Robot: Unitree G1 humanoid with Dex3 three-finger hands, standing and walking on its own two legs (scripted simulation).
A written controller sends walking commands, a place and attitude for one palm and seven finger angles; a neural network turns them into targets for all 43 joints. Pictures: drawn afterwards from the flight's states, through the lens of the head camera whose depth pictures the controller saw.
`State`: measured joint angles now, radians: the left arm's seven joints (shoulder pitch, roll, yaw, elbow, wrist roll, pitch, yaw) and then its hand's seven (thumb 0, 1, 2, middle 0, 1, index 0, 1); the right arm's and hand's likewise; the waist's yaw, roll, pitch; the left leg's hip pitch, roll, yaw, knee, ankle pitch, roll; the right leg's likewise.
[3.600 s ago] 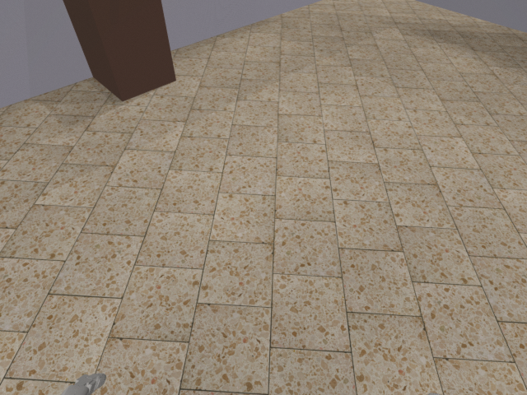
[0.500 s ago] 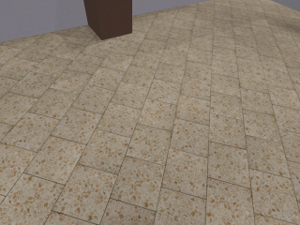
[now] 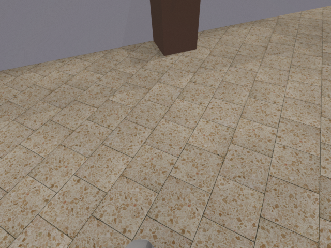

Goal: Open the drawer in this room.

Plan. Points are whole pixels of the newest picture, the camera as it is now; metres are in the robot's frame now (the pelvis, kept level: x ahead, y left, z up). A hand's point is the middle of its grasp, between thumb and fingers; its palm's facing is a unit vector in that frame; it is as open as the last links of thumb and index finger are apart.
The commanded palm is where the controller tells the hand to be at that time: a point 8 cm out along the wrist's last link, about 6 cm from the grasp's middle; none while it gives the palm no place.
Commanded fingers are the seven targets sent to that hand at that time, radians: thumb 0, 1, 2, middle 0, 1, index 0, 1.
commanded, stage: turn or walk to find it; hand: left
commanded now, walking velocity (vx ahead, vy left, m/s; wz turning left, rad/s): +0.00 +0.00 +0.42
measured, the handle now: out of the picture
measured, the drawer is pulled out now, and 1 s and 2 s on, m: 0.00 0.00 0.00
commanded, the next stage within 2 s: stand and wait in 0.62 s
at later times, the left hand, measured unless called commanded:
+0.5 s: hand out of the picture -0.05 +0.27 -0.18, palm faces +0.27 -0.94 -0.22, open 7.4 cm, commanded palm none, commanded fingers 0.00 0.90 0.90 -0.20 -0.30 -0.20 -0.30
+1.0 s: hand out of the picture -0.02 +0.21 -0.16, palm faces +0.33 -0.91 -0.24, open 7.3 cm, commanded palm none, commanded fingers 0.00 0.90 0.90 -0.20 -0.30 -0.20 -0.30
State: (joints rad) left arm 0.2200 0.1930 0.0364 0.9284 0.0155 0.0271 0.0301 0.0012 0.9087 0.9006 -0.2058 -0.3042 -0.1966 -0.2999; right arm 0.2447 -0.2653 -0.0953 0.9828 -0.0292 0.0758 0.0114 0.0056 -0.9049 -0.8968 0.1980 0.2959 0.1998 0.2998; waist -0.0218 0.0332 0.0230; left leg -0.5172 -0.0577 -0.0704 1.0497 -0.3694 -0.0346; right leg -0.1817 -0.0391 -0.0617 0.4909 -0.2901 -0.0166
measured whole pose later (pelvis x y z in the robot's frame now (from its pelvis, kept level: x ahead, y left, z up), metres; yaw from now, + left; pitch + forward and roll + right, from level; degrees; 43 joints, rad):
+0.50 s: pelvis -0.02 +0.06 +0.00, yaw +12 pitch +0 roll -2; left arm 0.26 0.27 0.07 0.99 0.02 0.06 0.02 0.00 0.91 0.90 -0.20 -0.30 -0.19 -0.30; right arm 0.14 -0.18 -0.03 0.95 -0.02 0.02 0.00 0.00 -0.90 -0.90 0.20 0.30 0.20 0.30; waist 0.03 -0.05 0.06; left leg -0.21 -0.01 0.01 0.48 -0.27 0.05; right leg -0.45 -0.10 -0.05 1.07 -0.41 0.08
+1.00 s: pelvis -0.02 +0.02 +0.00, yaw +19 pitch -1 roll +1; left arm 0.23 0.15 0.01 0.99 0.01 0.00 0.03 0.00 0.92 0.90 -0.21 -0.30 -0.20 -0.30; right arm 0.26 -0.21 -0.06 1.06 -0.02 0.06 -0.01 0.01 -0.91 -0.90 0.20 0.30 0.20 0.30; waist -0.01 0.04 0.03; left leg -0.35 0.01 -0.03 0.84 -0.42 -0.03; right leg -0.18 -0.02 -0.08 0.47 -0.27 -0.03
